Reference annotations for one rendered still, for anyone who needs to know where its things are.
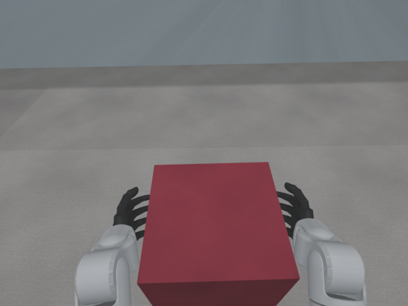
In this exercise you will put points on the right robot forearm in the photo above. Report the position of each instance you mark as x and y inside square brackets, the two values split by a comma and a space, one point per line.
[336, 273]

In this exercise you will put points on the left robot hand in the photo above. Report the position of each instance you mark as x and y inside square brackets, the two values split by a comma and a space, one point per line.
[125, 213]

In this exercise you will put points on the right robot hand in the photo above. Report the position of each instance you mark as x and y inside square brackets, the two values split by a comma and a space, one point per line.
[300, 207]

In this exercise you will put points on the left robot forearm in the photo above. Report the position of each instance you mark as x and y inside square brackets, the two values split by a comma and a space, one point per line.
[102, 276]

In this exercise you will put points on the carton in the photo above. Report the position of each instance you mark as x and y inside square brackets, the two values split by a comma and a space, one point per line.
[215, 236]

